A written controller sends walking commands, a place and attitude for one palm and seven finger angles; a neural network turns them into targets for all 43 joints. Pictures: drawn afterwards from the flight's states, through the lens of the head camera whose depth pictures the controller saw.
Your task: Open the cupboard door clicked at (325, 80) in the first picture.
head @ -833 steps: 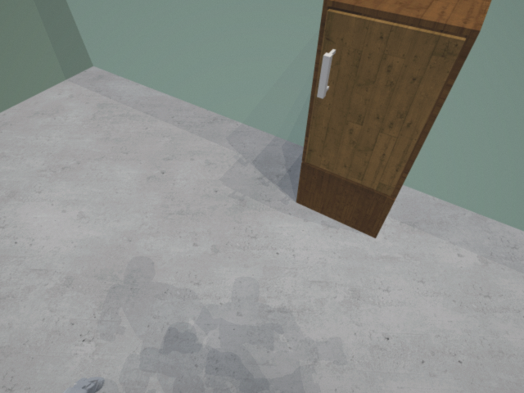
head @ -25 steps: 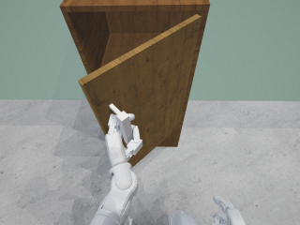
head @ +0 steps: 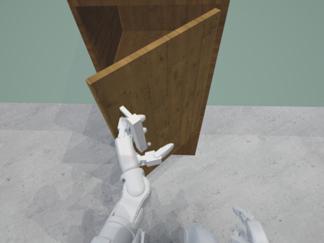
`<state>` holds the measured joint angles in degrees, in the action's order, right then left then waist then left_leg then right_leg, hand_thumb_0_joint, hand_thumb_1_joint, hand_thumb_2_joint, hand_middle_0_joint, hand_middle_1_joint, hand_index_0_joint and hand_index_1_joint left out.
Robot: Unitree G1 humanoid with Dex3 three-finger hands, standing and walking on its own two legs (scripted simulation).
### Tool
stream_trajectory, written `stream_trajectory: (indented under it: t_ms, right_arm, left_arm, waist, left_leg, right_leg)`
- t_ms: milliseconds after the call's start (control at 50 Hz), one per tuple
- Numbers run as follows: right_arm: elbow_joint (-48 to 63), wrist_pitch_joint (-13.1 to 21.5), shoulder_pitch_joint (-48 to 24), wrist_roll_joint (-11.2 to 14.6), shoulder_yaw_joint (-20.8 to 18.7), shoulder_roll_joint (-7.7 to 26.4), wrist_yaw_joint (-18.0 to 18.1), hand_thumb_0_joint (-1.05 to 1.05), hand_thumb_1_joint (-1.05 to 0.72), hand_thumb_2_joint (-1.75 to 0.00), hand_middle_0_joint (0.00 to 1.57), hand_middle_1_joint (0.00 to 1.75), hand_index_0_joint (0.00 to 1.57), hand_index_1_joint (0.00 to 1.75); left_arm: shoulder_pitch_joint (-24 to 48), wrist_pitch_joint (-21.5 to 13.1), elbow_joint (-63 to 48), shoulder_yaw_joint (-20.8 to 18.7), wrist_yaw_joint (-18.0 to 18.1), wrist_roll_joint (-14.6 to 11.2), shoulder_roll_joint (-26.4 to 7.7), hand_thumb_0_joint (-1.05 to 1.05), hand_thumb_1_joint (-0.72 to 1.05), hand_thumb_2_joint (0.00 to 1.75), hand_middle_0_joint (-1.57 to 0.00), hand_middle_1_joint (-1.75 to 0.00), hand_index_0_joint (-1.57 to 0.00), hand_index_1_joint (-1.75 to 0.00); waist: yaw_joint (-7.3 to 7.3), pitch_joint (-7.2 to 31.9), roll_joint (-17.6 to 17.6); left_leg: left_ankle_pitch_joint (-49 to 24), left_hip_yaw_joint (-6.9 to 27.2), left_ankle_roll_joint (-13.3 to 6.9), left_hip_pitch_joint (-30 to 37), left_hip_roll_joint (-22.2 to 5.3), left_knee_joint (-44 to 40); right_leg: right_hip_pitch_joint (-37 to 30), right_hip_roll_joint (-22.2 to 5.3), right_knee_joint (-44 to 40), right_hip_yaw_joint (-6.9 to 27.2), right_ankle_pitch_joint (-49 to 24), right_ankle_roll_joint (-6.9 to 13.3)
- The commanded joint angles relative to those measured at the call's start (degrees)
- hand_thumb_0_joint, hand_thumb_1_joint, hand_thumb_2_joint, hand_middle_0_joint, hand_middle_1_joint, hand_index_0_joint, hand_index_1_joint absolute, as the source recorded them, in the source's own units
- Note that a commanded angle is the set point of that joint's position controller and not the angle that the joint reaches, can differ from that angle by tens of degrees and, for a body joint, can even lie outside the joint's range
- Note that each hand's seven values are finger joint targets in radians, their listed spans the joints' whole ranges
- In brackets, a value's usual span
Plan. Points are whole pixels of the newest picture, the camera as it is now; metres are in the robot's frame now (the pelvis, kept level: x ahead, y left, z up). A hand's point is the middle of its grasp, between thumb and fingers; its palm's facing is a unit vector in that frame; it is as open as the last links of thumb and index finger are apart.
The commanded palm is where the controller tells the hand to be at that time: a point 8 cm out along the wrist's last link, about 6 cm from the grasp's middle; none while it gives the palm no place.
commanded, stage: open thumb and fingers to let go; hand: left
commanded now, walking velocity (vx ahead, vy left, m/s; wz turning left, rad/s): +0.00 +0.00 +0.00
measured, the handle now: (133, 129) +0.38 +0.08 +0.05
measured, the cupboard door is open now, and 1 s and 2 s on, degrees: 45 46 46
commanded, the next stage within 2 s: slide the hand sideways off the handle in 0.38 s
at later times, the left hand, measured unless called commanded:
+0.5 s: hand (147, 142) +0.35 +0.05 +0.04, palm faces +0.28 -0.96 -0.04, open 14.6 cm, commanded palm +0.31 +0.08 +0.04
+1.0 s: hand (144, 162) +0.30 +0.05 +0.03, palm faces -0.14 -0.99 +0.00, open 16.2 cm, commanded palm +0.27 +0.11 +0.04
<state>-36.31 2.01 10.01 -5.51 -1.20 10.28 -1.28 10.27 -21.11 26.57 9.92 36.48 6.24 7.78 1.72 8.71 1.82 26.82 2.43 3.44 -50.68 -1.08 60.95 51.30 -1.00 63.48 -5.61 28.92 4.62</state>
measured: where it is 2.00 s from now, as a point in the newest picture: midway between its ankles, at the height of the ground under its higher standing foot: outside the picture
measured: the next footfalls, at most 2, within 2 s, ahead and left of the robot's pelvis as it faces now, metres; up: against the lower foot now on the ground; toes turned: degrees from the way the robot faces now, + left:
none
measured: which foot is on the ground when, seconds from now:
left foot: down 0.00-1.00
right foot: down 0.00-1.00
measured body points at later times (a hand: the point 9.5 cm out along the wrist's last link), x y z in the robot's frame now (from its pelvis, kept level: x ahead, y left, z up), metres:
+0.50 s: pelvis -0.01 +0.02 +0.00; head +0.06 +0.01 +0.44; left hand +0.33 +0.10 +0.04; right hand +0.14 -0.20 -0.12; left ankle +0.03 +0.16 -0.66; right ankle +0.02 -0.07 -0.66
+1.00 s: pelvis +0.00 +0.04 -0.01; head +0.07 +0.03 +0.44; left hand +0.30 +0.10 +0.04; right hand +0.14 -0.19 -0.12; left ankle +0.03 +0.16 -0.66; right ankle +0.02 -0.07 -0.66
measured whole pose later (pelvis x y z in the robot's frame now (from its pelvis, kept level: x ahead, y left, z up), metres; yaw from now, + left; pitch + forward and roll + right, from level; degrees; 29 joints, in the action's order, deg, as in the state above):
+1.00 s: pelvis +0.00 +0.04 -0.01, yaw -2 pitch +16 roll +0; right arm -28.6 -0.9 14.4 -1.7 -0.4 11.6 -2.8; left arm 1.8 -23.0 17.0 14.3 12.0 2.4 2.1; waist 1.8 7.7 1.4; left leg 29.1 -0.6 0.2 -51.9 -0.5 65.2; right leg 52.4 -1.6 65.7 -2.4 29.0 1.3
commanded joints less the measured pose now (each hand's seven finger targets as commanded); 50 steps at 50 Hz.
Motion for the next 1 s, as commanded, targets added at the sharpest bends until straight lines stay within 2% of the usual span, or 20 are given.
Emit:
stream_trajectory:
  t_ms: [0,80,240,260,340,460,480,500,520,560,600,620,660,720,780,840,900,920,940,980]
  right_arm:
    - [7.20,2.79,-1.70,-0.09,-1.38,4.60,0.54,0.00,-0.90,-0.90,0.20,0.30,0.20,0.30]
    - [6.90,2.83,-1.57,-0.25,-1.32,4.60,0.54,0.00,-0.90,-0.90,0.20,0.30,0.20,0.30]
    - [7.16,3.10,-0.93,-0.43,-1.55,4.77,-0.06,0.00,-0.90,-0.90,0.20,0.30,0.20,0.30]
    - [7.09,3.11,-0.90,-0.44,-1.55,4.71,-0.17,0.00,-0.90,-0.90,0.20,0.30,0.20,0.30]
    - [6.97,3.28,-1.24,-0.29,-1.34,4.78,-0.38,0.00,-0.90,-0.90,0.20,0.30,0.20,0.30]
    - [6.63,3.47,-1.59,-0.37,-1.15,4.83,-0.51,0.00,-0.90,-0.90,0.20,0.30,0.20,0.30]
    - [5.86,2.50,2.35,0.11,-1.61,7.03,-0.47,0.00,-0.90,-0.90,0.20,0.30,0.20,0.30]
    - [7.38,2.41,3.13,0.78,-1.97,6.82,-0.21,0.00,-0.90,-0.90,0.20,0.30,0.20,0.30]
    - [8.24,2.21,2.86,1.20,-2.00,7.09,-0.05,0.00,-0.90,-0.90,0.20,0.30,0.20,0.30]
    - [10.04,2.30,2.93,2.68,-1.87,7.02,0.15,0.00,-0.90,-0.90,0.20,0.30,0.20,0.30]
    - [11.41,2.46,2.12,4.12,-1.20,6.99,0.45,0.00,-0.90,-0.90,0.20,0.30,0.20,0.30]
    - [11.82,2.49,2.01,4.53,-0.97,7.19,0.53,0.00,-0.90,-0.90,0.20,0.30,0.20,0.30]
    - [12.40,2.13,1.67,4.75,-1.02,7.73,0.47,0.00,-0.90,-0.90,0.20,0.30,0.20,0.30]
    - [13.43,1.69,2.20,3.97,-1.34,8.17,-0.18,0.00,-0.90,-0.90,0.20,0.30,0.20,0.30]
    - [14.04,1.15,2.58,3.61,-1.63,7.78,-1.00,0.00,-0.90,-0.90,0.20,0.30,0.20,0.30]
    - [15.55,0.58,1.73,3.70,-1.61,7.69,-1.39,0.00,-0.90,-0.90,0.20,0.30,0.20,0.30]
    - [16.25,0.13,1.56,3.76,-1.48,7.63,-1.24,0.00,-0.90,-0.90,0.20,0.30,0.20,0.30]
    - [16.46,0.01,1.57,3.83,-1.53,7.76,-1.08,0.00,-0.90,-0.90,0.20,0.30,0.20,0.30]
    - [16.68,-0.04,1.45,3.85,-1.46,7.48,-0.99,0.00,-0.90,-0.90,0.20,0.30,0.20,0.30]
    - [17.14,0.09,1.34,3.98,-1.39,7.33,-0.80,0.00,-0.90,-0.90,0.20,0.30,0.20,0.30]
  left_arm:
    - [15.74,-3.40,-10.37,-0.86,1.04,0.81,3.96,0.00,-0.50,0.30,-0.29,-1.15,-0.29,-1.15]
    - [17.72,-3.15,-9.16,-0.57,1.59,1.09,4.61,0.00,-0.50,0.30,-0.26,-0.95,-0.26,-0.95]
    - [18.03,-2.77,-8.77,0.63,2.36,1.73,6.50,0.00,-0.50,0.30,-0.19,-0.55,-0.19,-0.55]
    - [17.41,-2.64,-8.58,0.63,2.45,1.84,6.66,0.00,-0.50,0.30,-0.18,-0.50,-0.18,-0.50]
    - [18.88,-2.20,-7.70,1.15,2.66,1.60,7.71,0.00,-0.50,0.30,-0.15,-0.30,-0.15,-0.30]
    - [20.63,-1.87,-6.35,1.07,3.27,1.66,8.13,0.00,-0.50,0.30,-0.15,-0.30,-0.15,-0.30]
    - [19.23,-4.04,-8.69,14.90,-8.78,8.68,3.18,0.00,-0.50,0.30,-0.15,-0.30,-0.15,-0.30]
    - [22.59,-7.03,-11.67,10.57,-14.92,6.25,-0.73,0.00,-0.50,0.30,-0.15,-0.30,-0.15,-0.30]
    - [21.73,-8.78,-13.41,10.76,-19.90,5.01,-2.28,0.00,-0.50,0.30,-0.15,-0.30,-0.15,-0.30]
    - [20.89,-10.15,-15.48,11.72,-28.26,0.39,-1.56,0.00,-0.50,0.30,-0.15,-0.30,-0.15,-0.30]
    - [19.24,-8.40,-13.87,10.26,-31.10,-6.16,0.81,0.00,-0.50,0.30,-0.15,-0.30,-0.15,-0.30]
    - [18.58,-7.26,-13.55,9.07,-31.05,-8.48,1.44,0.00,-0.50,0.30,-0.15,-0.30,-0.15,-0.30]
    - [15.62,-5.63,-12.72,6.18,-29.17,-9.98,0.62,0.00,-0.50,0.30,-0.15,-0.30,-0.15,-0.30]
    - [12.61,-5.41,-14.33,3.69,-25.57,-7.56,-2.03,0.00,-0.50,0.30,-0.15,-0.30,-0.15,-0.30]
    - [8.32,-6.46,-15.97,4.54,-24.11,-4.60,-2.00,0.00,-0.50,0.30,-0.15,-0.30,-0.15,-0.30]
    - [4.00,-6.62,-18.71,4.21,-24.18,-3.97,-2.94,0.00,-0.50,0.30,-0.15,-0.30,-0.15,-0.30]
    - [3.06,-6.30,-21.81,4.58,-24.18,-3.59,-3.63,0.00,-0.50,0.30,-0.15,-0.30,-0.15,-0.30]
    - [1.53,-6.17,-22.55,3.79,-24.06,-3.24,-4.84,0.00,-0.50,0.30,-0.15,-0.30,-0.15,-0.30]
    - [0.10,-5.93,-22.86,4.62,-24.22,-3.45,-3.93,0.00,-0.50,0.30,-0.15,-0.30,-0.15,-0.30]
    - [-2.52,-6.02,-25.97,4.68,-24.67,-4.03,-4.32,0.00,-0.50,0.30,-0.15,-0.30,-0.15,-0.30]
  waist:
    - [1.35,17.62,-8.98]
    - [1.44,18.01,-7.37]
    - [1.10,19.17,-7.08]
    - [0.94,19.02,-6.00]
    - [1.49,17.37,-7.06]
    - [1.21,17.14,-6.47]
    - [6.75,14.57,-8.36]
    - [5.18,18.18,-7.44]
    - [4.72,19.83,-4.84]
    - [4.16,20.74,-2.30]
    - [3.88,16.74,-3.29]
    - [3.46,15.84,-4.16]
    - [2.34,14.60,-5.97]
    - [1.06,16.80,-7.20]
    - [0.71,16.95,-7.46]
    - [-0.58,17.30,-5.57]
    - [-0.18,16.22,-5.24]
    - [-0.65,16.71,-5.56]
    - [-0.19,15.73,-5.93]
    - [-0.44,16.49,-5.54]
  left_leg:
    - [-7.06,-2.49,-3.48,4.16,2.68,-3.29]
    - [-7.00,-2.80,-3.61,4.70,2.67,-3.47]
    - [-9.02,-2.81,-3.59,6.76,2.27,-4.21]
    - [-9.50,-2.88,-3.52,7.12,2.24,-4.29]
    - [-8.62,-2.55,-3.56,7.09,2.08,-4.44]
    - [-7.18,-2.20,-3.49,6.99,2.13,-4.75]
    - [-6.66,-2.41,-4.65,7.38,2.06,-3.13]
    - [-7.66,-2.12,-4.95,6.59,2.45,-2.52]
    - [-8.44,-2.14,-5.07,7.57,2.39,-2.24]
    - [-7.83,-2.03,-4.95,9.90,2.41,-2.68]
    - [-4.64,-1.68,-4.74,9.78,2.32,-4.10]
    - [-4.12,-1.35,-4.62,9.70,2.26,-4.89]
    - [-3.25,-1.06,-4.34,9.28,2.22,-5.93]
    - [-5.79,-0.98,-4.46,8.32,2.26,-5.36]
    - [-7.27,-1.41,-4.35,7.88,2.08,-4.60]
    - [-8.20,-1.88,-4.24,7.92,1.98,-4.68]
    - [-6.80,-1.94,-4.30,7.65,1.96,-4.66]
    - [-7.63,-1.57,-4.24,7.69,1.84,-4.71]
    - [-7.49,-1.89,-4.35,7.70,1.85,-4.59]
    - [-7.84,-2.00,-4.33,8.15,1.92,-4.43]
  right_leg:
    - [-15.81,-1.71,-14.91,8.45,-14.41,-4.40]
    - [-14.74,-1.23,-14.54,7.61,-12.89,-4.01]
    - [-13.47,0.15,-12.69,4.64,-14.04,-3.15]
    - [-13.31,0.26,-12.49,4.46,-14.56,-2.97]
    - [-11.58,0.52,-12.50,3.73,-12.31,-2.95]
    - [-10.30,0.73,-12.16,3.19,-9.40,-2.72]
    - [-8.38,0.14,-11.43,4.96,-14.08,-2.94]
    - [-10.83,-0.54,-10.45,5.37,-16.66,-2.68]
    - [-11.68,-0.51,-9.42,5.97,-18.30,-2.41]
    - [-11.06,-0.43,-9.40,5.69,-16.91,-2.25]
    - [-9.10,0.18,-11.30,4.88,-11.11,-2.57]
    - [-8.87,0.49,-11.66,4.42,-9.19,-2.54]
    - [-8.48,0.63,-11.68,3.58,-6.83,-2.76]
    - [-9.56,0.64,-9.88,3.30,-9.10,-2.65]
    - [-9.83,0.57,-8.65,3.37,-11.57,-2.50]
    - [-10.56,0.68,-8.11,3.57,-12.56,-2.15]
    - [-10.24,0.70,-8.36,3.74,-11.42,-2.30]
    - [-10.66,0.75,-7.99,3.69,-11.88,-2.12]
    - [-10.53,0.78,-8.39,3.75,-12.32,-2.34]
    - [-11.32,0.79,-8.41,3.96,-13.14,-2.40]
